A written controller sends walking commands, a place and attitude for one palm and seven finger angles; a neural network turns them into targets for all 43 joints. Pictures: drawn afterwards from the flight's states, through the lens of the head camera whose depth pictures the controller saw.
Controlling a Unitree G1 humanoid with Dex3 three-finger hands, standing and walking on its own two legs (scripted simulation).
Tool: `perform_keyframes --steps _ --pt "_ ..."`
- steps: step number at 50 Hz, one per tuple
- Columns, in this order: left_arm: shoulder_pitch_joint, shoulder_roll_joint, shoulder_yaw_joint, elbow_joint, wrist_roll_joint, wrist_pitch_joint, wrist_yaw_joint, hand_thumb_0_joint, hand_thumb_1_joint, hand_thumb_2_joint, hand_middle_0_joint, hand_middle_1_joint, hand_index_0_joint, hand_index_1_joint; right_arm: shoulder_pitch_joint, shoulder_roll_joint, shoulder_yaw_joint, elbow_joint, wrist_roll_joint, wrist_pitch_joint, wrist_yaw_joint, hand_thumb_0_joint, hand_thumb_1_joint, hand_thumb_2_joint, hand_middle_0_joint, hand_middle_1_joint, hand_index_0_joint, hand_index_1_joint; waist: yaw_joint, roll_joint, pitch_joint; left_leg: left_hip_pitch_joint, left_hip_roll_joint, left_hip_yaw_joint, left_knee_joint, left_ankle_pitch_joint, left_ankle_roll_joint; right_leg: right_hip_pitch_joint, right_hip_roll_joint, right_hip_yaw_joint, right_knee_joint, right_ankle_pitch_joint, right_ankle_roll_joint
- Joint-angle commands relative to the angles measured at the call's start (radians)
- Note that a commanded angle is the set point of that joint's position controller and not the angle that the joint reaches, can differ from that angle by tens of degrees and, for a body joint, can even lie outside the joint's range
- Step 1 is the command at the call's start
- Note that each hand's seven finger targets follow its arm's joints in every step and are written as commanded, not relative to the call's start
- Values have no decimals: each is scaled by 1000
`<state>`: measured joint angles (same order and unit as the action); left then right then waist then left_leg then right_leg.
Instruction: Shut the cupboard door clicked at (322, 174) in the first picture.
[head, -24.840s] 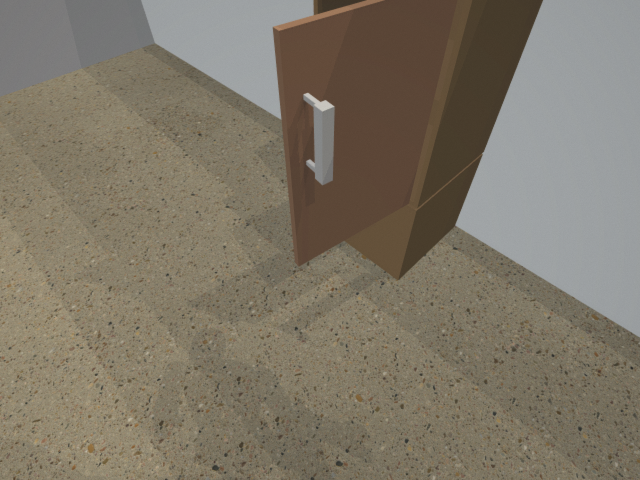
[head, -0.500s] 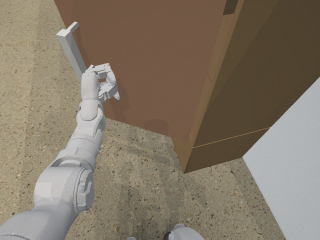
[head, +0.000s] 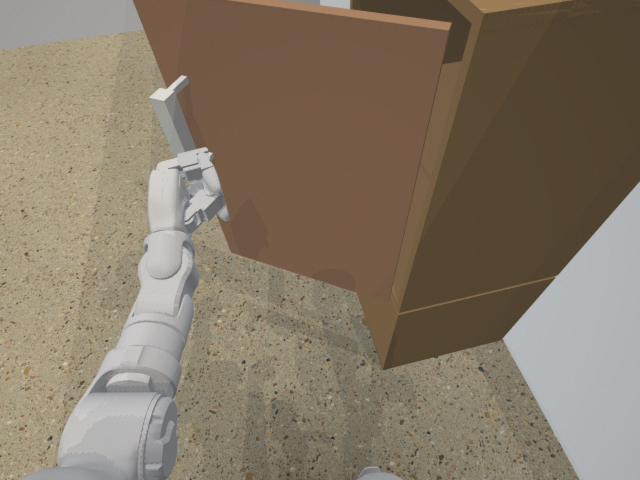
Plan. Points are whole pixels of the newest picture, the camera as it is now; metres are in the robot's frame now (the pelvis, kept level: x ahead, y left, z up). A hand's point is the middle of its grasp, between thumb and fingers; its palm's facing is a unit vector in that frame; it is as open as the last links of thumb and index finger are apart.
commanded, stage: draw the hand back to the body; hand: left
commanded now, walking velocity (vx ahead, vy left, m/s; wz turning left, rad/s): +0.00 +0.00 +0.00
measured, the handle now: (188, 132) +0.62 +0.19 +0.09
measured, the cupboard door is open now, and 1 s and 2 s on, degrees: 56 56 56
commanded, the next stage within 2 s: step back with the hand held close in 1.38 s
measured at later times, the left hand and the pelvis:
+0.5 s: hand (99, 291) +0.29 +0.21 +0.14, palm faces +0.16 -0.97 -0.20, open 3.1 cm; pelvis +0.01 +0.02 +0.03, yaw +2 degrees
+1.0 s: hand out of the picture +0.20 +0.33 +0.18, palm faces +0.45 -0.79 -0.41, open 6.1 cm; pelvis +0.02 +0.06 +0.04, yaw +3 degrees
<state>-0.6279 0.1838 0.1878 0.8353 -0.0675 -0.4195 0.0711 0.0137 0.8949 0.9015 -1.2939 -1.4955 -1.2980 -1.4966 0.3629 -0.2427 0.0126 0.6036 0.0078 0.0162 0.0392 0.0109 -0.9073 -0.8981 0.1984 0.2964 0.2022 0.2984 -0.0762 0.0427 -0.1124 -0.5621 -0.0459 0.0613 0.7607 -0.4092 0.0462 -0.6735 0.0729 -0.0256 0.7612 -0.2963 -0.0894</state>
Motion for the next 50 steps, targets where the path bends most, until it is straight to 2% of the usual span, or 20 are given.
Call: perform_keyframes --steps 1,2,3,4,5,6,7,9,12,13,15,16,17,18,21,24,31,38,41,50 --pt "-168 99 -20 -347 -95 70 -96 0 900 900 -1300 -1500 -1300 -1500 -35 -137 -57 -163 42 -27 -18 0 -900 -900 200 300 200 300 36 -173 -334 14 15 -26 -118 227 -2 527 -87 121 -166 368 114" --pt "-164 82 -33 -384 -124 104 -111 0 900 900 -1300 -1500 -1300 -1500 -57 -136 -55 -168 50 -27 -28 0 -900 -900 200 300 200 300 28 -206 -280 17 17 -28 -131 186 0 517 -93 133 -207 295 121" --pt "-188 95 -30 -454 -142 121 -117 0 900 900 -1300 -1500 -1300 -1500 -79 -138 -53 -174 55 -30 -41 0 -900 -900 200 300 200 300 28 -195 -263 44 18 -28 -141 172 4 510 -97 141 -231 233 121" --pt "-198 81 -48 -520 -151 131 -123 0 900 900 -1300 -1500 -1300 -1500 -101 -129 -50 -176 57 -41 -49 0 -900 -900 200 300 200 300 30 -143 -247 74 19 -30 -154 165 5 497 -96 140 -245 197 111" --pt "-204 102 -42 -576 -154 133 -121 0 900 900 -1300 -1500 -1300 -1500 -109 -127 -47 -174 57 -51 -59 0 -900 -900 200 300 200 300 32 -142 -234 97 19 -36 -164 157 9 488 -91 129 -255 159 102" --pt "-198 96 -60 -613 -148 132 -122 0 900 900 -1300 -1500 -1300 -1500 -123 -121 -42 -172 55 -62 -66 0 -900 -900 200 300 200 300 33 -108 -219 116 19 -39 -174 148 9 476 -90 125 -263 130 93" --pt "-198 132 -47 -670 -138 122 -114 0 900 900 -1300 -1500 -1300 -1500 -131 -118 -39 -168 55 -71 -71 0 -900 -900 200 300 200 300 39 -72 -227 142 21 -48 -184 149 10 472 -86 116 -259 115 83" --pt "-142 152 -51 -732 -115 115 -105 0 900 900 -1300 -1500 -1300 -1500 -153 -109 -32 -168 52 -88 -80 0 -900 -900 200 300 200 300 49 -6 -224 180 22 -55 -201 154 10 472 -86 104 -250 117 74" --pt "22 157 -36 -741 -119 152 -115 0 900 900 -1245 -1440 -1245 -1440 -191 -106 -20 -174 56 -104 -83 0 -900 -900 200 300 200 300 82 -4 -192 185 23 -64 -233 145 0 491 -87 87 -251 104 64" --pt "76 174 -18 -721 -123 180 -123 0 900 900 -1217 -1410 -1217 -1410 -199 -109 -19 -178 59 -101 -86 0 -900 -900 200 300 200 300 86 -28 -166 185 23 -67 -241 134 0 494 -89 82 -261 86 65" --pt "145 159 -19 -756 -143 240 -145 0 900 900 -1163 -1350 -1163 -1350 -227 -108 -14 -195 66 -100 -86 0 -900 -900 200 300 200 300 97 -58 -146 180 21 -66 -258 128 -2 519 -97 90 -278 75 67" --pt "180 220 -62 -839 -62 227 -93 0 900 900 -1135 -1320 -1135 -1320 -251 -80 -16 -186 53 -78 -98 0 -900 -900 200 300 200 300 85 -124 -95 179 29 -75 -286 136 -1 563 -127 135 -330 55 81" --pt "245 205 -47 -829 -57 237 -69 0 900 900 -1107 -1290 -1107 -1290 -263 -79 -15 -186 49 -65 -103 0 -900 -900 200 300 200 300 87 -133 -62 175 33 -75 -295 125 -3 570 -135 141 -352 30 86" --pt "303 208 -39 -844 -57 251 -60 0 900 900 -1080 -1260 -1080 -1260 -270 -80 -15 -191 50 -57 -104 0 -900 -900 200 300 200 300 92 -174 -50 175 35 -78 -295 133 0 583 -140 143 -359 39 93" --pt "360 185 -71 -979 -39 266 -47 0 900 900 -997 -1170 -997 -1170 -285 -76 -3 -198 43 -47 -106 0 -900 -900 200 300 200 300 92 -43 -52 294 43 -86 -347 224 -3 599 -109 78 -345 163 66" --pt "397 216 -49 -1082 -25 283 -30 0 900 900 -915 -1080 -915 -1080 -284 -78 3 -193 34 -47 -107 0 -900 -900 200 300 200 300 90 42 -39 354 49 -100 -382 291 -14 612 -96 53 -358 225 53" --pt "530 234 -17 -1249 -4 303 5 0 900 900 -723 -870 -723 -870 -289 -77 10 -185 14 -72 -109 0 -900 -900 200 300 200 300 99 28 -34 451 63 -142 -426 444 -49 639 -78 15 -376 275 45" --pt "818 281 105 -1292 -6 320 10 0 900 900 -530 -660 -530 -660 -284 -85 -4 -173 5 -69 -93 0 -900 -900 200 300 200 300 127 -9 -8 444 75 -149 -421 600 -84 680 -77 4 -381 335 47" --pt "878 311 165 -1344 -9 315 12 0 900 900 -447 -570 -447 -570 -286 -81 -13 -176 6 -64 -87 0 -900 -900 200 300 200 300 131 -21 -14 432 79 -149 -418 610 -90 691 -79 3 -377 346 51" --pt "1020 402 320 -1477 -12 292 38 0 900 900 -200 -300 -200 -300 -283 -86 -29 -169 12 -106 -88 0 -900 -900 200 300 200 300 147 94 3 394 97 -178 -427 582 -111 689 -76 3 -367 305 54"
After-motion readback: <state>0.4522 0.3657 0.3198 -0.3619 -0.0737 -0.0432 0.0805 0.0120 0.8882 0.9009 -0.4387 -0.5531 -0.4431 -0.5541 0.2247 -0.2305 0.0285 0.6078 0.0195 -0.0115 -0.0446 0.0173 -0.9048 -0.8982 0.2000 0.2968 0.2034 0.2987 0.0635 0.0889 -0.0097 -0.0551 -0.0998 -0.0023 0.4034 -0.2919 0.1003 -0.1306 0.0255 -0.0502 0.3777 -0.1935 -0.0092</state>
